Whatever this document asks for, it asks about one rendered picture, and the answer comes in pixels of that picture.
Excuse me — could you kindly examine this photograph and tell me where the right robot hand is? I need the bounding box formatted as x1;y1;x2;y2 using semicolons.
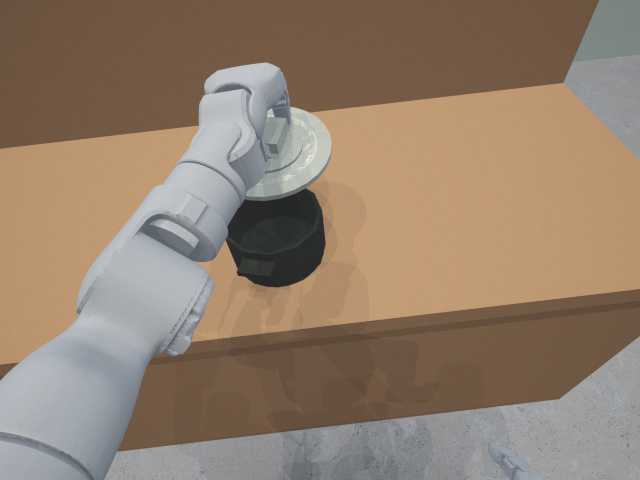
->
488;443;544;480

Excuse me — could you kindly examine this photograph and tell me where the table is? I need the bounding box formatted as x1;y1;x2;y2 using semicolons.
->
0;0;640;452

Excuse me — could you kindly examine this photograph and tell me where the robot left upper arm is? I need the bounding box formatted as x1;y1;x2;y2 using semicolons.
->
0;231;215;480

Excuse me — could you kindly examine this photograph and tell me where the pot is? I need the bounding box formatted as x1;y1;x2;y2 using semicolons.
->
226;188;326;287

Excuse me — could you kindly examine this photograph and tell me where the lid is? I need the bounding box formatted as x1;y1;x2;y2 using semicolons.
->
245;107;332;201

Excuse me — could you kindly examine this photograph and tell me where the left robot forearm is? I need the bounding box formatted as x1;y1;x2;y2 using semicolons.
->
76;80;267;315

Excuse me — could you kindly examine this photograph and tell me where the knob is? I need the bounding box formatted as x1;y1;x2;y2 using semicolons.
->
264;117;288;154

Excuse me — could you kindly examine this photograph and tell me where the left robot hand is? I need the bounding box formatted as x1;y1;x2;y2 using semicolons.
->
204;62;291;162

